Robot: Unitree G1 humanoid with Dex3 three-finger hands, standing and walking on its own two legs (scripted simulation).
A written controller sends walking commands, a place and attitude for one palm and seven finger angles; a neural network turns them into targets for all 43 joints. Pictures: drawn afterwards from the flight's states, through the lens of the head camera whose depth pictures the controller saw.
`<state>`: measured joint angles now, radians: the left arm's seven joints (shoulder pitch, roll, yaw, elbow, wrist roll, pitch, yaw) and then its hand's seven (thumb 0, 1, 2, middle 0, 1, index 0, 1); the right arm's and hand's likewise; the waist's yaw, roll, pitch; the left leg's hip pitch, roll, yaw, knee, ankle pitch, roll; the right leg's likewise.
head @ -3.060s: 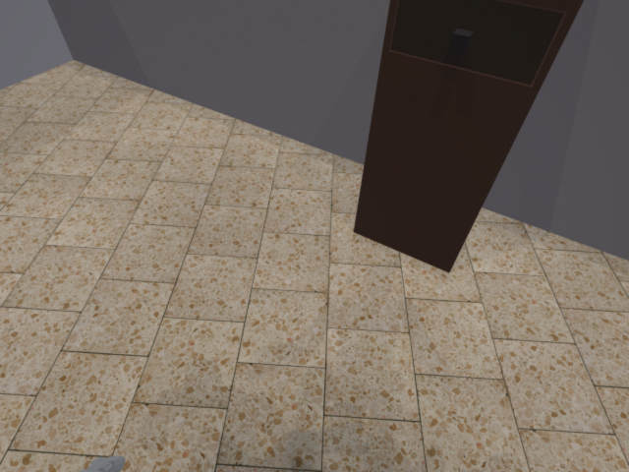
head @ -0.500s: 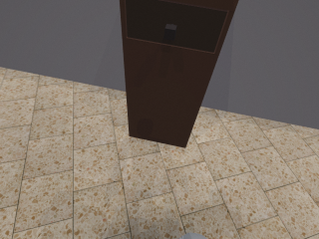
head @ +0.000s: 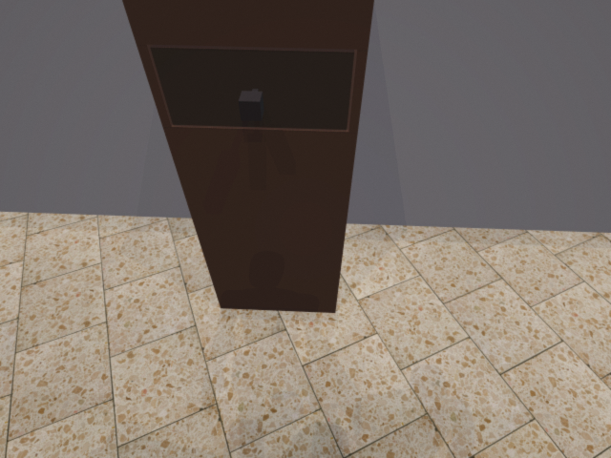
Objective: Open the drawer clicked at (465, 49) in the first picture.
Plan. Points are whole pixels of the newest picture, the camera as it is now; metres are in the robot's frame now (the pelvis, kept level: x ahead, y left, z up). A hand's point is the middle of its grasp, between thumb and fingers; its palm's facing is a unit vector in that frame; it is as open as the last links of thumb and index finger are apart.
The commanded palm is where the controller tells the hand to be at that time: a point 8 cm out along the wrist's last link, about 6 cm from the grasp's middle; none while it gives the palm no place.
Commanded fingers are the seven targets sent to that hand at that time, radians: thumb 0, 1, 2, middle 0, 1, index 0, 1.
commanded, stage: take the last steps up to it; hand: left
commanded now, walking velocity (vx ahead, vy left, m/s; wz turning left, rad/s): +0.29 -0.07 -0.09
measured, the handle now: (253, 100) +0.73 +0.14 +0.11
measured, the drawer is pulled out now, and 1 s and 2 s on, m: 0.00 0.00 0.00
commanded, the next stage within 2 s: come to a stop and stand still in 0.42 s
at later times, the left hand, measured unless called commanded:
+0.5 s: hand (197, 421) +0.22 +0.19 -0.17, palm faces -0.04 -0.98 -0.19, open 7.3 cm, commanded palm none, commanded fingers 0.00 0.90 0.90 -0.20 -0.30 -0.20 -0.30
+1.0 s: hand (219, 386) +0.27 +0.16 -0.16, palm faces +0.04 -0.96 -0.26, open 7.3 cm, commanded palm none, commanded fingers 0.00 0.90 0.90 -0.20 -0.30 -0.20 -0.30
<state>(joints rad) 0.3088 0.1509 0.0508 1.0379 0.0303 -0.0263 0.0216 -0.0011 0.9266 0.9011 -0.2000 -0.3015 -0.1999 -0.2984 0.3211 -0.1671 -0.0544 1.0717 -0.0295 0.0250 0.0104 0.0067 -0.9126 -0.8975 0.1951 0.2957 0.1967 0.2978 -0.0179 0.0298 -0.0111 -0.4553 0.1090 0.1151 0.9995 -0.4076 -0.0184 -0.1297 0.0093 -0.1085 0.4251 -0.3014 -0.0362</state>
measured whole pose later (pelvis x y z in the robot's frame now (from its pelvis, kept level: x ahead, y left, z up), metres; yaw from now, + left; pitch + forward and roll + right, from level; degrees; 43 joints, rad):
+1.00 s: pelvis +0.18 -0.03 +0.00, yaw -1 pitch -1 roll +2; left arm 0.13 0.16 0.05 0.99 0.04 0.03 0.04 0.00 0.91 0.90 -0.20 -0.30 -0.20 -0.30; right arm 0.13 -0.23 -0.08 0.98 -0.02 0.07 0.00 0.00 -0.92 -0.90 0.19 0.30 0.19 0.30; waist 0.02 0.01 0.07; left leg -0.41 0.03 0.03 0.98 -0.41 -0.05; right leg -0.36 -0.10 -0.16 0.47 -0.09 -0.04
